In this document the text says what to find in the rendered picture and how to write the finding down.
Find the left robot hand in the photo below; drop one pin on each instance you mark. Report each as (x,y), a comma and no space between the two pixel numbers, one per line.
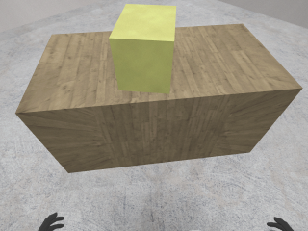
(50,220)

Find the right robot hand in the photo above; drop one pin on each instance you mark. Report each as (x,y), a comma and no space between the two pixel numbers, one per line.
(281,224)

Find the carton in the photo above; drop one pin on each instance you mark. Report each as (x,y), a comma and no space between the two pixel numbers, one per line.
(142,45)

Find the pedestal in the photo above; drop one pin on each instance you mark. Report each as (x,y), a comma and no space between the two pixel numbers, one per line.
(226,91)

